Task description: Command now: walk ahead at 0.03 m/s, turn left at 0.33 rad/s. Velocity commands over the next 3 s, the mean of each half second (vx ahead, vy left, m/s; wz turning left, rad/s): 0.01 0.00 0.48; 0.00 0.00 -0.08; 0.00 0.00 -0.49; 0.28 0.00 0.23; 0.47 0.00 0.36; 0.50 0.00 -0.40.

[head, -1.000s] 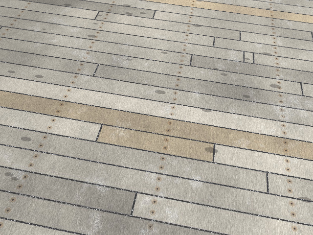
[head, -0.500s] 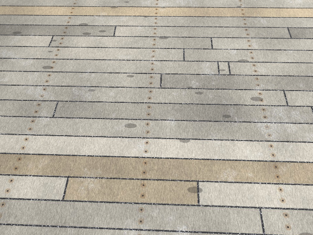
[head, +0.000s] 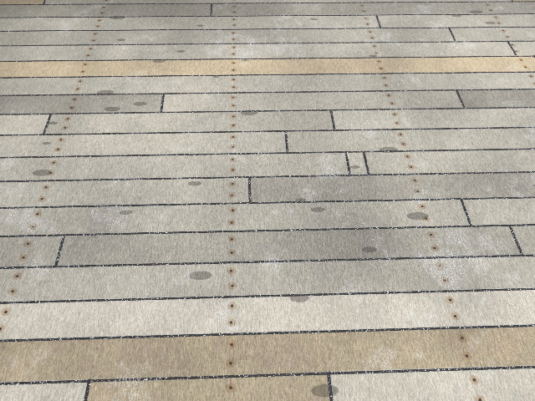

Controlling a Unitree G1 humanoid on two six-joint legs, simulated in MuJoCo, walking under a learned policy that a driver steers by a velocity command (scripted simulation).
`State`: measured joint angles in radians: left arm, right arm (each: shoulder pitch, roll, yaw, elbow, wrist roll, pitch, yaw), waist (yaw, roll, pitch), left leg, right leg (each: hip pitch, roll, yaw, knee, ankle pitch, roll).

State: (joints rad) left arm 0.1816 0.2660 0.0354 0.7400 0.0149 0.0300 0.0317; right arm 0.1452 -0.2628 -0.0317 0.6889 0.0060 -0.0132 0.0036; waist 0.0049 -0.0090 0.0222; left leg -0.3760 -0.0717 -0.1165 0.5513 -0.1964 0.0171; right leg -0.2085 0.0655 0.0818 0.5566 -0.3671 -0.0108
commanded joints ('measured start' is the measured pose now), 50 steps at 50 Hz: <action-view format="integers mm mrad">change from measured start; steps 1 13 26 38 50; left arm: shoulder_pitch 79 10 -51 10 6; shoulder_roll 109 181 167 134 218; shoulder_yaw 47 79 66 43 82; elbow -37 -77 -98 -42 -83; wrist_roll -5 -15 -22 -23 -38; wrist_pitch -10 -13 -33 -10 -32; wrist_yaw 8 25 -9 -14 5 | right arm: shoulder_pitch -24 -66 55 -55 -63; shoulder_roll -181 -105 -221 -154 -71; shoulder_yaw -60 -62 -93 -49 -57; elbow -88 -138 -155 -69 -89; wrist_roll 10 24 -8 -25 1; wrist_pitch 2 51 6 14 5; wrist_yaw -16 4 6 -19 -23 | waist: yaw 20 32 -39 -5 9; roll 154 -92 94 143 -154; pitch -162 -14 -156 -37 -88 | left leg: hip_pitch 198 -315 343 66 -63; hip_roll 222 80 381 269 32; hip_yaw -335 76 -305 -103 50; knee -95 454 -186 -243 153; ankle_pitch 398 -217 461 -134 -297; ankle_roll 169 -106 300 188 -22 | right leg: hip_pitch -38 235 -435 -52 104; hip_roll -9 -331 -102 -106 -304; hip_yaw -18 39 6 -96 348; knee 10 -158 712 76 -153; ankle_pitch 83 832 -234 56 524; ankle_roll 6 -201 68 51 -189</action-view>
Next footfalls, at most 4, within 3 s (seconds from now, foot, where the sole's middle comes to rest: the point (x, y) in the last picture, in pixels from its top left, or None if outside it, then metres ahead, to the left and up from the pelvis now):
0.44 left None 0.02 0.16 -0.77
0.80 right None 0.08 -0.08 -0.77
1.54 right None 0.01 -0.10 -0.77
2.10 left None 0.26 0.20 -0.77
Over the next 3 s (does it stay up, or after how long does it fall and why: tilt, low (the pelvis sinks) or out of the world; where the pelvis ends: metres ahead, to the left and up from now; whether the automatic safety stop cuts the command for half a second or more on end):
stays up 0.64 0.20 0.01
